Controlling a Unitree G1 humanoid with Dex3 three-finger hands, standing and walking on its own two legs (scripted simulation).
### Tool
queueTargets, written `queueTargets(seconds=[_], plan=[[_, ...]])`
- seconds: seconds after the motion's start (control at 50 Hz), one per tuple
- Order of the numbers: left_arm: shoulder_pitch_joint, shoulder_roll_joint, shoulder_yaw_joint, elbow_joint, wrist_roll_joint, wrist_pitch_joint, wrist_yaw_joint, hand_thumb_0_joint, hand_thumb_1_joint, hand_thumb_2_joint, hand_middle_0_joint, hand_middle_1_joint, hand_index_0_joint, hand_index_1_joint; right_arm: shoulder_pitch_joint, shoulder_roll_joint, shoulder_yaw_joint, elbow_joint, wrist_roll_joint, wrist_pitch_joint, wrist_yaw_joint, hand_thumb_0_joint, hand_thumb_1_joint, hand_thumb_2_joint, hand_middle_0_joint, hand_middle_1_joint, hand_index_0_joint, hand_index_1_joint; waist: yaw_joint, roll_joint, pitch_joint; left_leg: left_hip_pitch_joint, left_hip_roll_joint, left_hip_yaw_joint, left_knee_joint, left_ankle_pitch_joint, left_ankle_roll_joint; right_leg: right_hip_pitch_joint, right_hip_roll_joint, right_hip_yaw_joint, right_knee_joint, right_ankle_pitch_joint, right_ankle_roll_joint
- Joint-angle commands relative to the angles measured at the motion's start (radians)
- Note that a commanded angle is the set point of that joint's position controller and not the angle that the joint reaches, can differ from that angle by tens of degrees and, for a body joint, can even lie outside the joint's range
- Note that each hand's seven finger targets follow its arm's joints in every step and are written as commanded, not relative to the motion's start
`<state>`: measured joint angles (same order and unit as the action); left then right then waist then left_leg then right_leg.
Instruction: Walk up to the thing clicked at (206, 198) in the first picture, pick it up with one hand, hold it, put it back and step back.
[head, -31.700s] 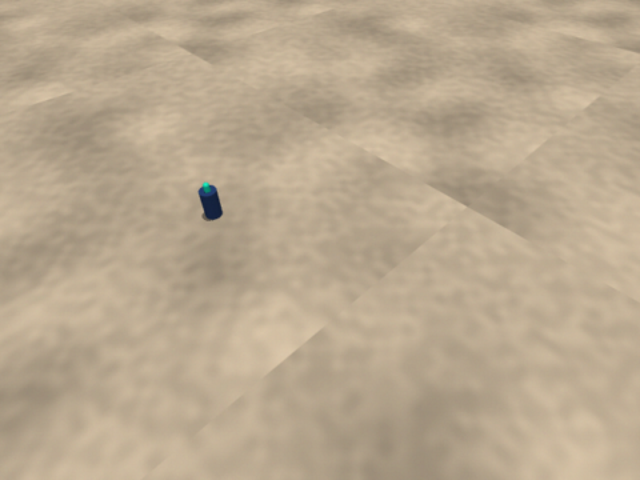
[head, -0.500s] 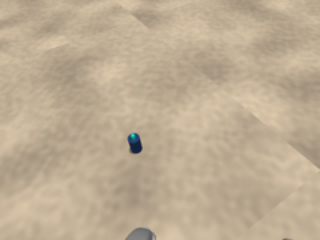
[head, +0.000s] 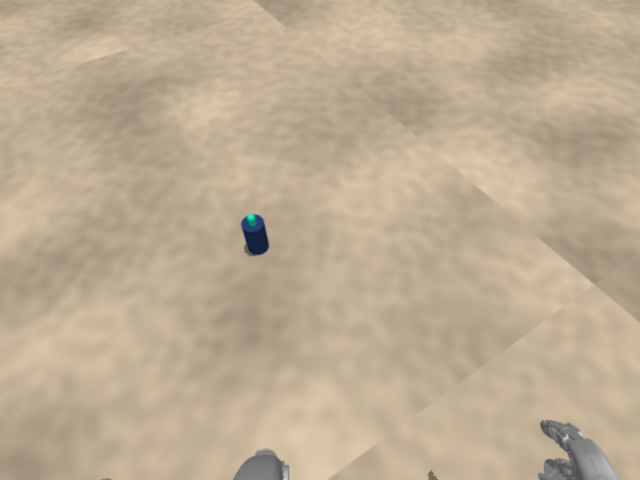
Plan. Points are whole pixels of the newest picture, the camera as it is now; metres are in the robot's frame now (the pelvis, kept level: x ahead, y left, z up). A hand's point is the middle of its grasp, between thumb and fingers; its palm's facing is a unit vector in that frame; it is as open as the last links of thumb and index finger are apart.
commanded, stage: step back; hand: left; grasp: from the side
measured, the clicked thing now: (254, 231) +0.97 +0.26 -0.65
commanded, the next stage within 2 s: stand in 1.20 s
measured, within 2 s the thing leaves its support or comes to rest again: neither
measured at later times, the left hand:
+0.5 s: hand out of the picture -0.08 +0.29 -0.13, palm faces +0.11 -0.92 -0.39, open 7.4 cm
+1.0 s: hand out of the picture -0.01 +0.30 -0.14, palm faces +0.08 -0.93 -0.35, open 7.4 cm
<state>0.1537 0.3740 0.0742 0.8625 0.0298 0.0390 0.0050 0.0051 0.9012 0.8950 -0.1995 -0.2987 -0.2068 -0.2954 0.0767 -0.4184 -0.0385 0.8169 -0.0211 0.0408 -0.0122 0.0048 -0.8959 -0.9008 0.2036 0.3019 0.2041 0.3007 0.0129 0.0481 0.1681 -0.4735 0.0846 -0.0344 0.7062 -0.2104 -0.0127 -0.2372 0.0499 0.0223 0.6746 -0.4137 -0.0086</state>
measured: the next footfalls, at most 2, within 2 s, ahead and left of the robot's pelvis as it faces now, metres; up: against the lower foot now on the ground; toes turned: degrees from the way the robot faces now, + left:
left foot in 0.32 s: -0.05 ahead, +0.14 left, +0.00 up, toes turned +6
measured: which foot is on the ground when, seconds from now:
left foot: down 0.00-0.00, up 0.02-0.30, down 0.32-1.00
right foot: down 0.00-1.00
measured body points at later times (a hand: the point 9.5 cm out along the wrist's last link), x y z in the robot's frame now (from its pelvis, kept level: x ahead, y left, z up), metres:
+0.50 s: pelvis -0.10 +0.00 +0.02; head -0.09 +0.01 +0.47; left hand -0.08 +0.33 -0.10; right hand -0.01 -0.29 -0.11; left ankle -0.12 +0.12 -0.71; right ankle -0.06 -0.12 -0.70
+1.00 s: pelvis -0.07 +0.03 +0.02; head -0.06 +0.05 +0.47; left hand -0.02 +0.35 -0.11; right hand +0.05 -0.26 -0.10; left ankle -0.09 +0.13 -0.71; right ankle -0.06 -0.12 -0.71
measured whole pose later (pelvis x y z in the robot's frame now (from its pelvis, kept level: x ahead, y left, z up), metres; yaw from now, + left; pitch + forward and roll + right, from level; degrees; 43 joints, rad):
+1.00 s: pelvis -0.07 +0.03 +0.02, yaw +5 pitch -2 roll -1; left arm 0.14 0.38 0.03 1.04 0.01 -0.03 0.00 0.01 0.90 0.89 -0.20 -0.30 -0.21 -0.30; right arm 0.12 -0.33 -0.03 1.05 -0.02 -0.02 0.01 0.01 -0.90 -0.90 0.20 0.30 0.20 0.30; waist 0.01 -0.02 0.06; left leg -0.22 0.01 0.02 0.57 -0.32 0.02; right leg -0.20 -0.02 0.03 0.53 -0.29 0.04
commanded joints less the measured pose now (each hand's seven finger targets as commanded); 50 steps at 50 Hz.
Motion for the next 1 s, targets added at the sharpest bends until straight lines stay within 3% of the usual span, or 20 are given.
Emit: queueTargets(seconds=[0.0,0.06,0.2,0.24,0.28,0.3,0.32,0.34,0.4,0.52,0.56,0.58,0.64,0.72,0.74,0.76,0.78,0.8,0.9,0.98], plan=[[0.026,0.406,0.104,-0.095,0.016,-0.029,0.018,0.0,0.9,0.9,-0.2,-0.3,-0.2,-0.3,-0.004,-0.166,-0.071,-0.081,0.014,0.003,-0.037,0.0,-0.9,-0.9,0.2,0.3,0.2,0.3,0.061,-0.302,-0.142,-0.049,-0.145,-0.166,0.444,-0.436,0.003,-0.184,-0.516,0.593,-0.377,0.265,-0.319],[-0.081,0.258,0.064,-0.102,0.015,-0.039,0.029,0.0,0.9,0.9,-0.2,-0.3,-0.2,-0.3,0.078,-0.158,-0.058,-0.02,0.022,-0.001,-0.027,0.0,-0.9,-0.9,0.2,0.3,0.2,0.3,-0.035,-0.138,-0.134,-0.044,-0.194,-0.149,0.518,-0.268,0.012,-0.092,-0.279,0.195,-0.207,0.496,-0.174],[0.069,0.274,0.079,-0.067,0.021,-0.054,0.026,0.0,0.9,0.9,-0.2,-0.3,-0.2,-0.3,0.037,-0.161,-0.059,-0.005,-0.013,-0.02,-0.007,0.0,-0.9,-0.9,0.2,0.3,0.2,0.3,0.072,-0.218,-0.161,-0.049,-0.107,-0.056,0.149,-0.341,-0.008,0.123,-0.318,0.3,-0.289,-0.081,-0.196],[0.03,0.286,0.078,-0.062,0.015,-0.051,0.019,0.0,0.9,0.9,-0.2,-0.3,-0.2,-0.3,0.081,-0.159,-0.061,0.025,-0.012,-0.031,0.002,0.0,-0.9,-0.9,0.2,0.3,0.2,0.3,0.043,-0.247,-0.172,0.111,-0.078,-0.011,-0.04,-0.36,0.014,0.03,-0.339,0.289,-0.299,-0.1,-0.19],[0.004,0.27,0.057,-0.061,0.011,-0.042,0.011,0.0,0.9,0.9,-0.2,-0.3,-0.2,-0.3,0.172,-0.148,-0.073,0.084,-0.012,-0.04,0.011,0.0,-0.9,-0.9,0.2,0.3,0.2,0.3,-0.01,-0.198,-0.169,0.347,-0.118,0.047,-0.289,-0.174,0.045,-0.121,-0.274,0.186,-0.24,-0.095,-0.125],[0.021,0.217,0.039,-0.056,0.012,-0.039,0.009,0.0,0.9,0.9,-0.2,-0.3,-0.2,-0.3,0.193,-0.155,-0.082,0.104,-0.021,-0.048,0.008,0.0,-0.9,-0.9,0.2,0.3,0.2,0.3,-0.02,-0.099,-0.178,0.432,-0.082,-0.048,-0.355,-0.194,0.061,-0.202,-0.23,0.135,-0.132,-0.109,-0.093],[0.014,0.151,0.017,-0.059,-0.007,-0.044,0.002,0.0,0.9,0.9,-0.2,-0.3,-0.2,-0.3,0.167,-0.229,-0.089,0.091,-0.03,-0.055,0.008,0.0,-0.9,-0.9,0.2,0.3,0.2,0.3,-0.025,0.14,-0.167,0.408,0.137,-0.438,-0.457,-0.501,0.142,-0.356,-0.099,0.025,0.029,-0.143,-0.007],[-0.066,0.24,0.047,-0.041,-0.006,-0.046,0.009,0.0,0.9,0.9,-0.2,-0.3,-0.2,-0.3,0.103,-0.299,-0.096,0.072,-0.02,-0.055,0.012,0.0,-0.9,-0.9,0.2,0.3,0.2,0.3,-0.055,0.12,-0.09,0.134,0.264,-0.555,-0.527,-0.696,0.261,-0.258,-0.083,0.008,0.179,-0.175,0.001],[0.0,0.2,0.035,0.005,-0.017,-0.058,-0.012,0.0,0.9,0.9,-0.2,-0.3,-0.2,-0.3,0.012,-0.191,-0.059,0.065,-0.027,-0.08,0.005,0.0,-0.9,-0.9,0.2,0.3,0.2,0.3,0.01,0.026,-0.069,0.18,0.135,-0.296,-0.432,-0.38,0.184,-0.189,-0.088,0.04,0.147,-0.024,-0.013],[0.079,0.186,0.039,0.079,0.004,-0.086,-0.002,0.0,0.9,0.9,-0.2,-0.3,-0.2,-0.3,0.028,-0.152,-0.056,0.081,-0.011,-0.05,0.019,0.0,-0.9,-0.9,0.2,0.3,0.2,0.3,0.024,0.055,-0.11,0.065,0.049,-0.124,-0.262,-0.319,0.103,0.173,-0.025,-0.036,-0.275,0.098,-0.026],[0.112,0.298,0.059,0.09,0.01,-0.098,0.008,0.0,0.9,0.9,-0.2,-0.3,-0.2,-0.3,0.02,-0.101,-0.042,0.07,-0.003,-0.048,0.015,0.0,-0.9,-0.9,0.2,0.3,0.2,0.3,0.041,-0.179,-0.112,-0.05,-0.106,-0.024,0.034,-0.342,0.037,0.131,-0.316,0.445,-0.433,-0.216,-0.148],[0.053,0.322,0.062,0.065,0.012,-0.101,0.006,0.0,0.9,0.9,-0.2,-0.3,-0.2,-0.3,0.043,-0.136,-0.055,0.086,-0.007,-0.047,0.011,0.0,-0.9,-0.9,0.2,0.3,0.2,0.3,0.025,-0.161,-0.069,0.008,-0.077,-0.054,0.125,-0.355,0.023,0.001,-0.42,0.528,-0.457,-0.265,-0.222],[0.016,0.262,0.048,0.051,0.006,-0.11,0.01,0.0,0.9,0.9,-0.2,-0.3,-0.2,-0.3,0.071,-0.132,-0.056,0.108,-0.001,-0.064,0.017,0.0,-0.9,-0.9,0.2,0.3,0.2,0.3,0.005,-0.131,-0.089,0.03,-0.036,-0.053,0.065,-0.304,0.029,0.027,-0.353,0.36,-0.388,-0.021,-0.193],[-0.048,0.239,0.026,0.042,-0.001,-0.092,-0.001,0.0,0.9,0.9,-0.2,-0.3,-0.2,-0.3,0.138,-0.109,-0.065,0.15,-0.01,-0.075,0.019,0.0,-0.9,-0.9,0.2,0.3,0.2,0.3,-0.044,-0.174,-0.162,0.306,-0.093,0.045,-0.227,-0.111,0.028,-0.097,-0.243,0.144,-0.259,0.17,-0.115],[-0.052,0.205,0.012,0.036,-0.005,-0.089,-0.002,0.0,0.9,0.9,-0.2,-0.3,-0.2,-0.3,0.146,-0.121,-0.07,0.155,-0.019,-0.079,0.014,0.0,-0.9,-0.9,0.2,0.3,0.2,0.3,-0.052,-0.132,-0.181,0.366,-0.064,-0.002,-0.277,-0.038,0.033,-0.129,-0.211,0.103,-0.197,0.215,-0.08],[-0.041,0.156,-0.004,0.033,-0.016,-0.085,-0.005,0.0,0.9,0.9,-0.2,-0.3,-0.2,-0.3,0.109,-0.159,-0.073,0.144,-0.025,-0.085,0.009,0.0,-0.9,-0.9,0.2,0.3,0.2,0.3,-0.037,-0.018,-0.193,0.378,0.072,-0.201,-0.359,-0.087,0.072,-0.181,-0.142,0.053,-0.11,0.207,-0.035],[-0.034,0.158,-0.004,0.051,-0.025,-0.077,-0.004,0.0,0.9,0.9,-0.2,-0.3,-0.2,-0.3,0.046,-0.202,-0.074,0.13,-0.017,-0.087,0.009,0.0,-0.9,-0.9,0.2,0.3,0.2,0.3,-0.009,0.056,-0.182,0.293,0.179,-0.32,-0.417,-0.215,0.145,-0.142,-0.069,-0.021,-0.043,0.03,-0.011],[-0.023,0.191,0.008,0.073,-0.02,-0.076,0.0,0.0,0.9,0.9,-0.2,-0.3,-0.2,-0.3,0.018,-0.213,-0.072,0.127,-0.01,-0.086,0.013,0.0,-0.9,-0.9,0.2,0.3,0.2,0.3,0.0,0.033,-0.155,0.204,0.204,-0.315,-0.399,-0.2,0.188,-0.046,-0.077,-0.007,-0.025,-0.035,-0.011],[-0.008,0.214,0.007,0.118,-0.022,-0.1,0.008,0.0,0.9,0.9,-0.2,-0.3,-0.2,-0.3,-0.009,-0.142,-0.045,0.15,0.003,-0.082,0.006,0.0,-0.9,-0.9,0.2,0.3,0.2,0.3,0.005,0.037,-0.216,0.218,0.029,-0.046,-0.238,0.224,0.053,0.144,-0.141,0.063,-0.186,0.444,-0.038],[-0.057,0.197,-0.005,0.116,-0.027,-0.087,0.015,0.0,0.9,0.9,-0.2,-0.3,-0.2,-0.3,-0.003,-0.152,-0.053,0.175,0.006,-0.079,-0.001,0.0,-0.9,-0.9,0.2,0.3,0.2,0.3,-0.005,0.034,-0.234,0.324,0.048,-0.05,-0.255,0.362,0.057,0.096,-0.131,0.027,-0.15,0.481,-0.033]])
